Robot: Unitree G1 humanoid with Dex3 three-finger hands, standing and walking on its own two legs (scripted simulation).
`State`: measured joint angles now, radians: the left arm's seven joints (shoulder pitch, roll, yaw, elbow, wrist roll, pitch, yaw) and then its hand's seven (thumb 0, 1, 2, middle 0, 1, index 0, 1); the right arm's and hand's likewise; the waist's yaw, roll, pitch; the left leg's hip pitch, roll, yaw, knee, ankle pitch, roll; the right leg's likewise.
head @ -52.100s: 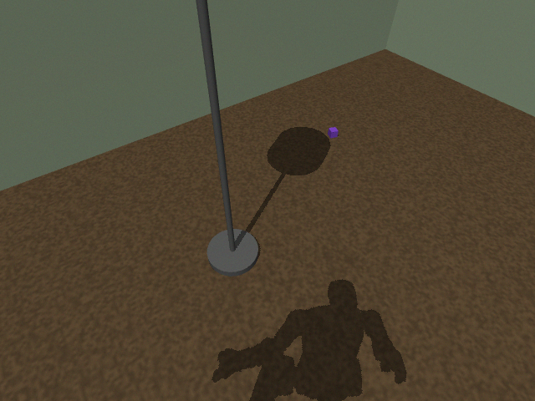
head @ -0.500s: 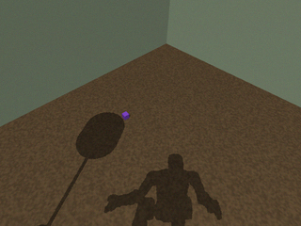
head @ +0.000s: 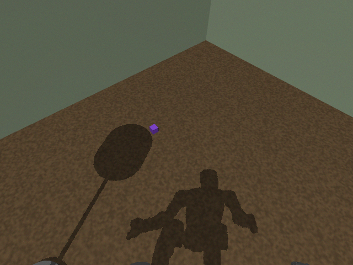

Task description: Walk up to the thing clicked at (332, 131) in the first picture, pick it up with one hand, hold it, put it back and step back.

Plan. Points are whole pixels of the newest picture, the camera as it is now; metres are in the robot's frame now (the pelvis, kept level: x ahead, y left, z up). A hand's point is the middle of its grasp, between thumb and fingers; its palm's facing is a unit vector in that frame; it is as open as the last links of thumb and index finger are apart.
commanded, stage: step back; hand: left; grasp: from above
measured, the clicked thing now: (153, 129) +1.07 +0.20 -0.73
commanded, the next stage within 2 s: stand in 0.18 s
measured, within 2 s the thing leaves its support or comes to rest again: neither
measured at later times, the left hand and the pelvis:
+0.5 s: hand out of the picture +0.10 +0.25 -0.13, palm faces -0.04 -0.94 -0.34, open 7.4 cm; pelvis +0.01 +0.00 +0.02, yaw -1 degrees
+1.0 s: hand out of the picture +0.07 +0.25 -0.13, palm faces -0.05 -0.94 -0.34, open 7.4 cm; pelvis +0.00 +0.00 +0.02, yaw -1 degrees
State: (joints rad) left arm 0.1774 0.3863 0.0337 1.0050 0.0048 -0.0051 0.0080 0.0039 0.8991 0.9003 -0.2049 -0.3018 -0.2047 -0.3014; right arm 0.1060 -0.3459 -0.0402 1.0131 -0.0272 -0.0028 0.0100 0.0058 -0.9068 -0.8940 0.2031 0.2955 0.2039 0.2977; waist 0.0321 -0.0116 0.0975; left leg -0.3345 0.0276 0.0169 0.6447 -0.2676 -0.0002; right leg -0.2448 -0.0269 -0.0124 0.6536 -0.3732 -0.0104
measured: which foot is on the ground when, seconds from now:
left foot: down 0.00-1.00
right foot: down 0.00-1.00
